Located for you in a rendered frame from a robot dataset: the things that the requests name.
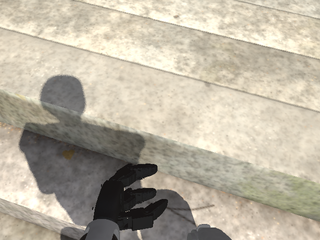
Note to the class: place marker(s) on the left robot forearm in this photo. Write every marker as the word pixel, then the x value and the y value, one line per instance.
pixel 101 229

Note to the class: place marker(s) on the right robot shin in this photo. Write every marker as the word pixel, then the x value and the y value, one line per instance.
pixel 203 226

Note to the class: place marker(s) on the robot left hand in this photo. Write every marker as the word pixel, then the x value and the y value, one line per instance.
pixel 114 204

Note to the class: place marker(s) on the robot right thigh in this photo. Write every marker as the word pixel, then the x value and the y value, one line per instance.
pixel 207 233

